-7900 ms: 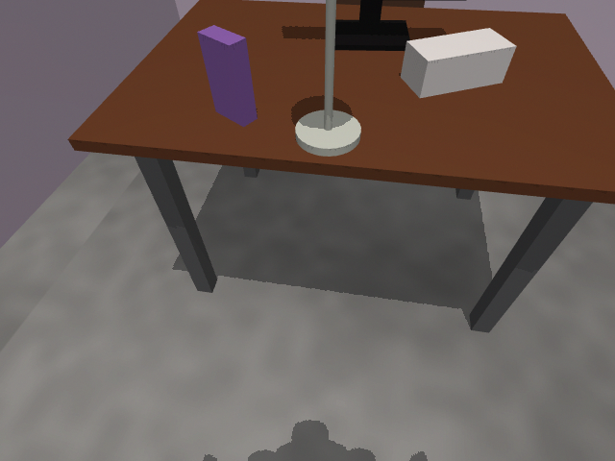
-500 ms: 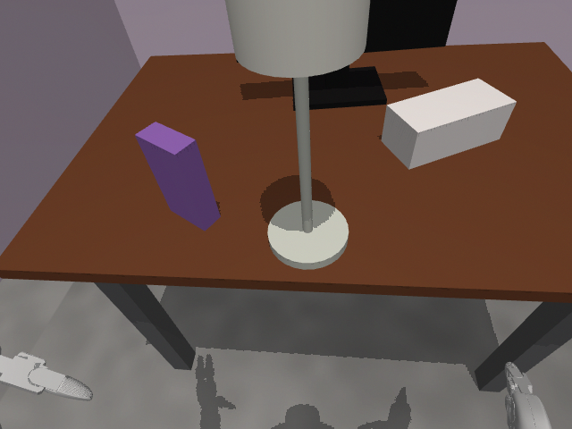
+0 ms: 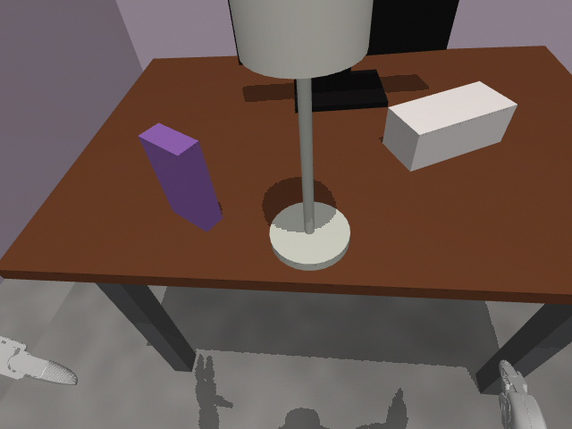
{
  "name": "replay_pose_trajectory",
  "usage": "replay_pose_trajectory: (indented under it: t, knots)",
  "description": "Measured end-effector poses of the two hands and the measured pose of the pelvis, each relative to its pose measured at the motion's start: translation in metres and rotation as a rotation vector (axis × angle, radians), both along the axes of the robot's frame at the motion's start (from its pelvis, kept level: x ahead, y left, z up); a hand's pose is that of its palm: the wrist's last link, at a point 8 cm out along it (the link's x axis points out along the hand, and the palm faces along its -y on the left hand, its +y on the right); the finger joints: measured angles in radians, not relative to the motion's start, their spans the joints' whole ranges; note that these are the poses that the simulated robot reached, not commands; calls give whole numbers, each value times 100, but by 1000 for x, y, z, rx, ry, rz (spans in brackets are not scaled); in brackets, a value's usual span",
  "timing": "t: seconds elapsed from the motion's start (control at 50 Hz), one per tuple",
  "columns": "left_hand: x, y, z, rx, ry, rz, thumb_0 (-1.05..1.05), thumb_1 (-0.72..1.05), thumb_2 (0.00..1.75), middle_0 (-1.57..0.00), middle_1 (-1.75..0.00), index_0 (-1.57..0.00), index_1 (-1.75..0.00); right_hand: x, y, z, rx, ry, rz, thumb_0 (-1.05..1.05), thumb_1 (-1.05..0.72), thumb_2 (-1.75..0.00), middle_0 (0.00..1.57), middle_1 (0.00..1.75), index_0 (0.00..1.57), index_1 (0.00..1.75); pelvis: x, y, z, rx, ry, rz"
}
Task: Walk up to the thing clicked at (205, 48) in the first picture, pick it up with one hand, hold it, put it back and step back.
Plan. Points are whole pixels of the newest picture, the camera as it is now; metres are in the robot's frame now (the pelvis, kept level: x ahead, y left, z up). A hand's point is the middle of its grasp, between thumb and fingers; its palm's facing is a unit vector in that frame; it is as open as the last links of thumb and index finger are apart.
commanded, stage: go down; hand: left
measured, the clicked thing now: (184, 180) +0.51 +0.23 +0.06
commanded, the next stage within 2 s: none
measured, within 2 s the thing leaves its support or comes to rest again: neither
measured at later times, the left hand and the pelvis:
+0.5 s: hand (9, 202) +0.30 +0.34 +0.21, palm faces +0.31 -0.91 -0.26, open 17.1 cm; pelvis +0.00 +0.00 +0.00, yaw +1 degrees
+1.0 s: hand (8, 184) +0.34 +0.36 +0.21, palm faces +0.22 -0.96 -0.15, open 17.4 cm; pelvis +0.01 +0.01 +0.00, yaw -1 degrees
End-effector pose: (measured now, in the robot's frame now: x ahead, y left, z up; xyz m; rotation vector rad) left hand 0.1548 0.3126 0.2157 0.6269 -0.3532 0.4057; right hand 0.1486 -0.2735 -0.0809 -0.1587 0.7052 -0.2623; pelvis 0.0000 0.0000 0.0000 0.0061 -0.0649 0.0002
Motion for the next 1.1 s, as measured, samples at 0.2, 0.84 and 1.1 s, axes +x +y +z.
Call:
replay_pose_trajectory:
  t: [0.2, 0.84, 1.1]
  knots:
    - [11, 15, -3, -52, -55, -14, -1, -48, 10, -7, -7, -6, -7, 1, -1, -9, -5, 44, -4, -1, 52, -6, 6, 6, 6, 5, -3, -2, -4, -1, 18, 14]
    - [149, 93, -7, -456, 209, -194, -1, -51, 8, -6, -4, -4, -5, -11, 15, 3, -90, 32, -6, -2, 52, -6, 6, 5, 6, 5, 6, 12, -2, -10, 105, -16]
    - [156, 107, 6, -535, 238, -196, -1, -52, 5, -6, -3, -5, -3, -2, 25, -2, -88, 20, 5, -1, 52, -6, 6, 5, 6, 5, 4, 12, -2, -13, 117, -3]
